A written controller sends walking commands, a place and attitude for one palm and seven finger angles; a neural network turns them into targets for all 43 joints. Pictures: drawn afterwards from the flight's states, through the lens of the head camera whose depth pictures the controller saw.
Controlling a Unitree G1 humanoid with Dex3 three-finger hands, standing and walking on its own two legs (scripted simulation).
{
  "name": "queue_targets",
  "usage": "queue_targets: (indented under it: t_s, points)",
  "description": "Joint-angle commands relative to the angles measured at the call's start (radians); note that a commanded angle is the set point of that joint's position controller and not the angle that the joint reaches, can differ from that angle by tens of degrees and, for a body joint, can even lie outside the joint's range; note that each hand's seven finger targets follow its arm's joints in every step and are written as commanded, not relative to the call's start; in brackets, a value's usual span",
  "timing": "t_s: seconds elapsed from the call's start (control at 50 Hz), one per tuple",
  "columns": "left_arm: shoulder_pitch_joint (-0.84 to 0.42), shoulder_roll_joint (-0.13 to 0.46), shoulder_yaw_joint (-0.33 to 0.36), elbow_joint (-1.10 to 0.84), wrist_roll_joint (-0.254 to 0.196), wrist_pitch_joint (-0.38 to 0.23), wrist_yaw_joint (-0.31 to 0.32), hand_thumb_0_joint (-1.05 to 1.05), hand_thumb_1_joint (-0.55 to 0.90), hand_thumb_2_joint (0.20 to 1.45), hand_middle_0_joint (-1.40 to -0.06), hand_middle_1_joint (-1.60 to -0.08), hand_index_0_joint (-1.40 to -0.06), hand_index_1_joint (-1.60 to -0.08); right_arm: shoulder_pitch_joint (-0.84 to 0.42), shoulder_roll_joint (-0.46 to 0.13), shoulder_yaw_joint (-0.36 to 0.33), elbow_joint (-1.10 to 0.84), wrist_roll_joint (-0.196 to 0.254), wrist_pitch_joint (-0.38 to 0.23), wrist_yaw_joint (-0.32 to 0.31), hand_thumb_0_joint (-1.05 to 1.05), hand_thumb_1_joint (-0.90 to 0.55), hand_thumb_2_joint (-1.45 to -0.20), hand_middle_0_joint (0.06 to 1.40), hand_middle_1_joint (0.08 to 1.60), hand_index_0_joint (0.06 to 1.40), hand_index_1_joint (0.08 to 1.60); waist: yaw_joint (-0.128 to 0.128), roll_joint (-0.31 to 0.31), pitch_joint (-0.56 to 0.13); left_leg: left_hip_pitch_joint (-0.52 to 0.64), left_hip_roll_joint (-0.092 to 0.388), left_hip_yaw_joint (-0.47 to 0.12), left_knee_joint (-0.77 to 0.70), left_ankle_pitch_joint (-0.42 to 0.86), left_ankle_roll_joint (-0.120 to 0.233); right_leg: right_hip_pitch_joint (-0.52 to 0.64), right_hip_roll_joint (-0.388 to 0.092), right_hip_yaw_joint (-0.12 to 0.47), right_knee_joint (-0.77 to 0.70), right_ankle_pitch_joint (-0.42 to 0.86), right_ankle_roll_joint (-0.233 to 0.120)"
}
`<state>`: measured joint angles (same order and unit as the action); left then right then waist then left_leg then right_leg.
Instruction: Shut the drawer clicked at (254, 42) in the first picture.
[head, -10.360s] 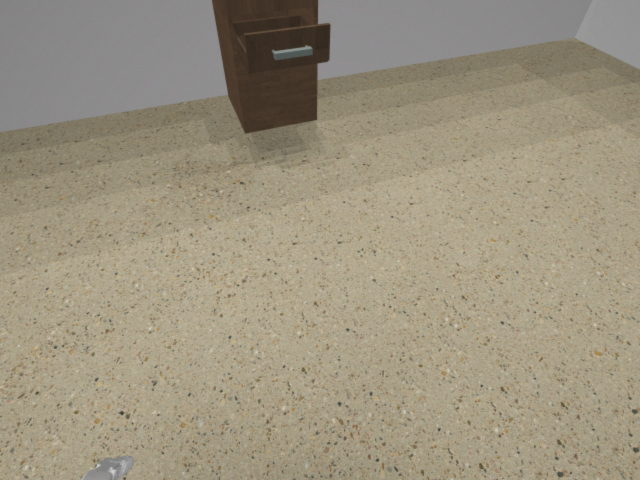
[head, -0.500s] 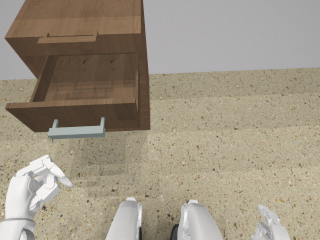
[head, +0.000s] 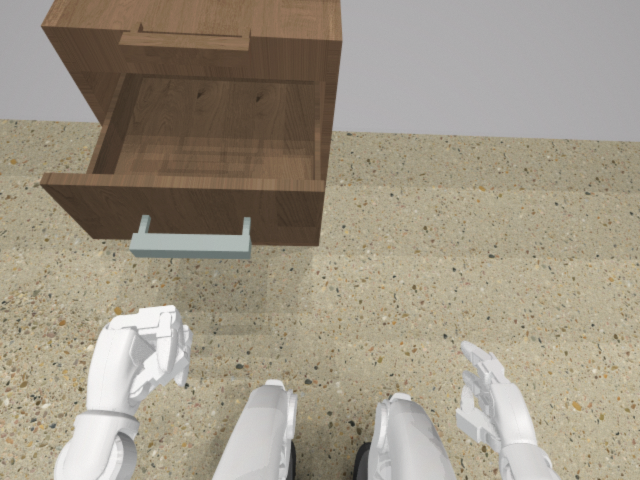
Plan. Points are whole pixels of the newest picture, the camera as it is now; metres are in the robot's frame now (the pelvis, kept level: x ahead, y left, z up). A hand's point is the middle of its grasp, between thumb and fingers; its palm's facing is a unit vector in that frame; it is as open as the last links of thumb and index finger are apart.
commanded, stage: raise the hand and make a fist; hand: left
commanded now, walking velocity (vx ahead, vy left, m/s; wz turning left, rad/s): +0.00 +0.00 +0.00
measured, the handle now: (194, 233) +0.44 +0.24 -0.08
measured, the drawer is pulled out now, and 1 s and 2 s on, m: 0.22 0.22 0.22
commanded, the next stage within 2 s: bring the fist close to the handle in 0.38 s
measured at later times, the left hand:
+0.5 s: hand (194, 349) +0.25 +0.17 +0.02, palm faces +0.07 -1.00 -0.06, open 3.2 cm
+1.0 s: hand (196, 325) +0.29 +0.19 -0.03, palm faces +0.06 -1.00 -0.05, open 3.3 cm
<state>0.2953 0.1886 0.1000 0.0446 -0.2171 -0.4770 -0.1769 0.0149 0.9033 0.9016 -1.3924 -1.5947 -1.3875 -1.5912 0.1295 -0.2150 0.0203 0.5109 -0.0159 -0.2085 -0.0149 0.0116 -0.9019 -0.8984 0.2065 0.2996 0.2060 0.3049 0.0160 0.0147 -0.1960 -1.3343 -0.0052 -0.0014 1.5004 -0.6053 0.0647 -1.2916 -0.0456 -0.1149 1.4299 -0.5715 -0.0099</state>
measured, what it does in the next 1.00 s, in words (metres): stands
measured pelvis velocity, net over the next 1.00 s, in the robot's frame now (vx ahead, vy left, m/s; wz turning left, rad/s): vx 0.00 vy -0.03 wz -0.02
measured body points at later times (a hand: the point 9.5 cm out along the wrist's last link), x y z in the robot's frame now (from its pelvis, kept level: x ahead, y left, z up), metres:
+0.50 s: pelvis +0.02 -0.02 +0.00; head +0.15 +0.01 +0.43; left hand +0.24 +0.22 +0.02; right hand +0.23 -0.24 -0.10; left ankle +0.05 +0.08 -0.57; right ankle +0.05 -0.13 -0.57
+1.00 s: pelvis +0.00 -0.03 -0.04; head +0.15 -0.01 +0.38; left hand +0.28 +0.24 -0.03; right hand +0.19 -0.28 -0.14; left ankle +0.05 +0.08 -0.57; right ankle +0.05 -0.13 -0.57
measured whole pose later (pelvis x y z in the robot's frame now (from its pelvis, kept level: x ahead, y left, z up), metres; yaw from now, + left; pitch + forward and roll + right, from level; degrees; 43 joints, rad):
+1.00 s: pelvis +0.00 -0.03 -0.04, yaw -1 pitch +30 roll -4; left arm 0.10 0.27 0.27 0.23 -0.29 -0.53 -0.27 0.01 0.90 0.90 -1.40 -1.60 -1.40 -1.60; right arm 0.12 -0.25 0.00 0.57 0.00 -0.13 -0.02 0.01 -0.91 -0.90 0.20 0.30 0.20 0.30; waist -0.01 0.01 -0.20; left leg -1.52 0.03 -0.04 1.66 -0.66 0.01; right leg -1.49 -0.01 -0.15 1.59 -0.63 -0.07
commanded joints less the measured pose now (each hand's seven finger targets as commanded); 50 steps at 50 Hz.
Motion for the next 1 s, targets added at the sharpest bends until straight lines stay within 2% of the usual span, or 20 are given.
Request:
queue_targets:
  t_s: [0.0,0.04,0.14,0.2,0.24,0.26,0.42,0.48,0.52,0.56,0.64,0.68,0.72,0.74,0.78,0.82,0.84,0.88,0.92,0.98]
  points:
    - [-0.022,0.055,0.009,-0.245,0.025,-0.097,0.052,0.000,0.900,0.900,-1.400,-1.600,-1.400,-1.600,0.002,-0.173,-0.083,-0.141,0.005,-0.014,0.002,0.000,-0.900,-0.900,0.200,0.300,0.200,0.300,-0.012,0.100,-0.326,0.387,0.022,-0.187,-0.297,0.221,-0.101,0.039,0.039,0.007,-0.076,0.085,-0.033]
    - [0.007,0.049,-0.013,-0.262,0.041,-0.084,0.057,0.000,0.900,0.900,-1.400,-1.600,-1.400,-1.600,0.008,-0.174,-0.085,-0.151,0.008,0.004,0.008,0.000,-0.900,-0.900,0.200,0.300,0.200,0.300,-0.009,0.123,-0.351,0.418,0.028,-0.196,-0.298,0.271,-0.111,0.036,0.038,0.008,-0.070,0.099,-0.034]
    - [0.050,0.065,-0.003,-0.305,0.045,-0.033,0.068,0.000,0.900,0.900,-1.400,-1.600,-1.400,-1.600,0.008,-0.173,-0.087,-0.177,0.018,0.049,0.007,0.000,-0.900,-0.900,0.200,0.300,0.200,0.300,-0.012,0.085,-0.366,0.410,0.029,-0.195,-0.301,0.277,-0.107,0.079,0.043,0.011,-0.088,0.115,-0.032]
    - [0.045,0.059,0.003,-0.350,0.035,-0.034,0.092,0.000,0.900,0.900,-1.400,-1.600,-1.400,-1.600,0.009,-0.159,-0.085,-0.180,0.018,0.061,0.004,0.000,-0.900,-0.900,0.200,0.300,0.200,0.300,-0.011,0.073,-0.390,0.404,0.024,-0.181,-0.289,0.297,-0.102,0.112,0.046,0.013,-0.094,0.133,-0.032]
    - [0.080,0.077,0.040,-0.332,0.031,-0.043,0.105,0.000,0.900,0.900,-1.400,-1.600,-1.400,-1.600,0.010,-0.155,-0.084,-0.175,0.016,0.066,-0.001,0.000,-0.900,-0.900,0.200,0.300,0.200,0.300,-0.002,0.067,-0.386,0.380,0.019,-0.159,-0.275,0.321,-0.097,0.137,0.050,0.016,-0.100,0.143,-0.035]
    - [0.083,0.064,0.027,-0.323,0.031,-0.049,0.108,0.000,0.900,0.900,-1.400,-1.600,-1.400,-1.600,0.008,-0.150,-0.083,-0.173,0.016,0.066,-0.001,0.000,-0.900,-0.900,0.200,0.300,0.200,0.300,-0.010,0.054,-0.378,0.370,0.018,-0.151,-0.262,0.322,-0.090,0.138,0.052,0.017,-0.105,0.148,-0.034]
    - [0.131,0.100,0.071,-0.239,0.006,-0.079,0.044,0.000,0.900,0.900,-1.400,-1.600,-1.400,-1.600,0.003,-0.147,-0.085,-0.150,0.020,0.065,-0.006,0.000,-0.900,-0.900,0.200,0.300,0.200,0.300,-0.017,0.011,-0.354,0.258,0.002,-0.091,-0.210,0.310,-0.053,0.234,0.058,0.048,-0.142,0.207,-0.034]
    - [0.095,0.125,0.111,-0.217,-0.018,-0.090,0.016,0.000,0.900,0.900,-1.400,-1.600,-1.400,-1.600,0.000,-0.148,-0.085,-0.137,0.022,0.058,-0.010,0.000,-0.900,-0.900,0.200,0.300,0.200,0.300,-0.023,0.014,-0.337,0.213,-0.004,-0.072,-0.186,0.276,-0.046,0.252,0.055,0.069,-0.155,0.206,-0.029]
    - [0.028,0.138,0.135,-0.180,-0.028,-0.113,0.006,0.000,0.900,0.900,-1.400,-1.600,-1.400,-1.600,0.000,-0.150,-0.085,-0.116,0.020,0.050,-0.018,0.000,-0.900,-0.900,0.200,0.300,0.200,0.300,-0.038,-0.014,-0.323,0.165,-0.002,-0.070,-0.149,0.261,-0.039,0.231,0.058,0.079,-0.145,0.193,-0.027]
    - [-0.007,0.129,0.134,-0.146,-0.035,-0.139,-0.005,0.000,0.900,0.900,-1.400,-1.600,-1.400,-1.600,0.001,-0.151,-0.083,-0.105,0.017,0.039,-0.016,0.000,-0.900,-0.900,0.200,0.300,0.200,0.300,-0.038,0.014,-0.317,0.142,-0.004,-0.062,-0.127,0.242,-0.039,0.210,0.054,0.091,-0.139,0.165,-0.028]
    - [-0.085,0.160,0.165,-0.099,-0.056,-0.178,-0.042,0.000,0.900,0.900,-1.400,-1.600,-1.400,-1.600,0.003,-0.161,-0.086,-0.079,0.014,0.020,-0.018,0.000,-0.900,-0.900,0.200,0.300,0.200,0.300,-0.039,0.022,-0.371,0.110,-0.001,-0.054,-0.076,0.252,-0.033,0.215,0.052,0.121,-0.123,0.175,-0.027]
    - [-0.085,0.177,0.185,-0.061,-0.066,-0.170,-0.068,0.000,0.900,0.900,-1.400,-1.600,-1.400,-1.600,0.003,-0.165,-0.087,-0.079,0.017,0.019,-0.017,0.000,-0.900,-0.900,0.200,0.300,0.200,0.300,-0.033,0.016,-0.381,0.082,0.000,-0.047,-0.064,0.251,-0.032,0.240,0.049,0.139,-0.122,0.182,-0.025]
    - [-0.112,0.210,0.211,-0.056,-0.074,-0.158,-0.089,0.000,0.900,0.900,-1.400,-1.600,-1.400,-1.600,0.002,-0.173,-0.087,-0.078,0.019,0.022,-0.018,0.000,-0.900,-0.900,0.200,0.300,0.200,0.300,-0.023,0.044,-0.402,0.076,0.002,-0.047,-0.062,0.256,-0.030,0.241,0.049,0.140,-0.110,0.180,-0.027]
    - [-0.121,0.200,0.204,-0.057,-0.079,-0.148,-0.098,0.000,0.900,0.900,-1.400,-1.600,-1.400,-1.600,0.000,-0.172,-0.086,-0.081,0.021,0.023,-0.016,0.000,-0.900,-0.900,0.200,0.300,0.200,0.300,-0.023,0.056,-0.415,0.083,0.001,-0.043,-0.059,0.265,-0.028,0.248,0.047,0.144,-0.110,0.198,-0.026]
    - [-0.110,0.211,0.231,-0.039,-0.091,-0.126,-0.104,0.000,0.900,0.900,-1.400,-1.600,-1.400,-1.600,-0.003,-0.174,-0.089,-0.085,0.024,0.028,-0.014,0.000,-0.900,-0.900,0.200,0.300,0.200,0.300,-0.014,0.033,-0.426,0.067,0.001,-0.039,-0.054,0.258,-0.027,0.266,0.047,0.152,-0.113,0.190,-0.022]
    - [-0.163,0.230,0.256,-0.018,-0.099,-0.112,-0.101,0.000,0.900,0.900,-1.400,-1.600,-1.400,-1.600,-0.005,-0.178,-0.087,-0.080,0.024,0.032,-0.018,0.000,-0.900,-0.900,0.200,0.300,0.200,0.300,-0.022,0.011,-0.423,0.036,0.005,-0.045,-0.040,0.246,-0.024,0.247,0.050,0.151,-0.102,0.173,-0.019]
    - [-0.178,0.234,0.265,-0.017,-0.099,-0.109,-0.099,0.000,0.900,0.900,-1.400,-1.600,-1.400,-1.600,-0.005,-0.180,-0.086,-0.078,0.025,0.033,-0.017,0.000,-0.900,-0.900,0.200,0.300,0.200,0.300,-0.018,0.023,-0.428,0.035,0.005,-0.044,-0.038,0.238,-0.025,0.234,0.049,0.149,-0.097,0.160,-0.018]
    - [-0.211,0.235,0.265,-0.020,-0.101,-0.114,-0.090,0.000,0.900,0.900,-1.400,-1.600,-1.400,-1.600,-0.002,-0.180,-0.083,-0.073,0.022,0.031,-0.014,0.000,-0.900,-0.900,0.200,0.300,0.200,0.300,-0.016,0.046,-0.433,0.030,0.005,-0.046,-0.034,0.231,-0.027,0.214,0.049,0.146,-0.086,0.144,-0.021]
    - [-0.235,0.217,0.243,0.004,-0.096,-0.119,-0.083,0.000,0.900,0.900,-1.400,-1.600,-1.400,-1.600,0.000,-0.184,-0.082,-0.068,0.021,0.029,-0.014,0.000,-0.900,-0.900,0.200,0.300,0.200,0.300,-0.032,0.027,-0.416,0.027,0.009,-0.054,-0.027,0.221,-0.024,0.164,0.056,0.129,-0.070,0.126,-0.021]
    - [-0.269,0.201,0.216,0.024,-0.090,-0.130,-0.082,0.000,0.900,0.900,-1.400,-1.600,-1.400,-1.600,0.005,-0.192,-0.081,-0.064,0.019,0.029,-0.010,0.000,-0.900,-0.900,0.200,0.300,0.200,0.300,-0.036,0.030,-0.422,0.023,0.008,-0.056,-0.020,0.194,-0.026,0.128,0.055,0.122,-0.055,0.100,-0.022]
